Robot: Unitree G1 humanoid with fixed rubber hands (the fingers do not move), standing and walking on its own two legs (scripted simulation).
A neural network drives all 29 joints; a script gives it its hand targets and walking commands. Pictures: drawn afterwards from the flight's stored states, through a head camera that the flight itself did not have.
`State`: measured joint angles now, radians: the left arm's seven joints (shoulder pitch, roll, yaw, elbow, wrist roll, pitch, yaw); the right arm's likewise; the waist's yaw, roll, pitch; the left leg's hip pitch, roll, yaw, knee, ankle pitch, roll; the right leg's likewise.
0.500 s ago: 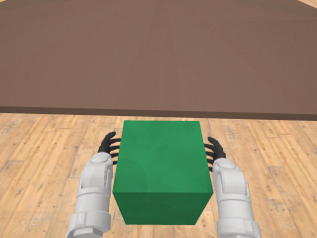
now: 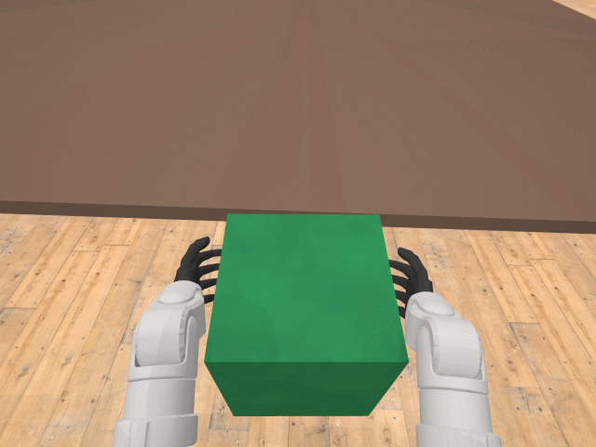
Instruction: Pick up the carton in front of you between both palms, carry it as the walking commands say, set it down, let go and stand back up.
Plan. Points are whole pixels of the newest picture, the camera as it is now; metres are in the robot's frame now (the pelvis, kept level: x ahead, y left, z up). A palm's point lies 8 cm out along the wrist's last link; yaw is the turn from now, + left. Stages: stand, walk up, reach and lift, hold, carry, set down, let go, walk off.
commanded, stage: carry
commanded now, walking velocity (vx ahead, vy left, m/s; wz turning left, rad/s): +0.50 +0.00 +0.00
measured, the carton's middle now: (302, 321) +0.29 +0.00 +0.01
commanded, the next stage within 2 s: none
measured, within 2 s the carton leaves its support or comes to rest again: neither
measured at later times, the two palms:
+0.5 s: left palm (204, 178) +0.53 +0.19 +0.09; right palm (370, 188) +0.52 -0.11 +0.09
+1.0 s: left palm (242, 113) +0.84 +0.16 +0.06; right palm (361, 118) +0.85 -0.14 +0.06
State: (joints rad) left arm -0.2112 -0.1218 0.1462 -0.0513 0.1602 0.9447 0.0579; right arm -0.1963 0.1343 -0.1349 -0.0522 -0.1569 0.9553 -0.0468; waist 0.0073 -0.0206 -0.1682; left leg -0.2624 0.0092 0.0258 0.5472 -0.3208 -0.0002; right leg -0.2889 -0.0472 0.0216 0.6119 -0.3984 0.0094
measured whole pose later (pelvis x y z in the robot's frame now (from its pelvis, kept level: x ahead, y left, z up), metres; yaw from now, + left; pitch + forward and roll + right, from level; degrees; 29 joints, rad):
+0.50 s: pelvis +0.25 +0.04 -0.01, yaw -2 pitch +4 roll +1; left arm -0.20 -0.13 0.16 -0.34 0.09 1.23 0.10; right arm -0.20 0.14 -0.10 -0.32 -0.11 1.23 -0.09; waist 0.01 -0.03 -0.09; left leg -0.41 0.02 0.25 0.56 -0.23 0.09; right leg -0.26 -0.10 -0.06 0.99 -0.46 0.01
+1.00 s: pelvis +0.58 +0.00 +0.00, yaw +3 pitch +4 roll -1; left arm -0.15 -0.13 0.10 -0.27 0.12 1.16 0.09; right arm -0.12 0.13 -0.11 -0.33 -0.12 1.20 -0.08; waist 0.03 0.02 -0.03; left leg -0.31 0.07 0.05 1.15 -0.38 0.02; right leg -0.39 -0.02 -0.27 0.48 -0.17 -0.09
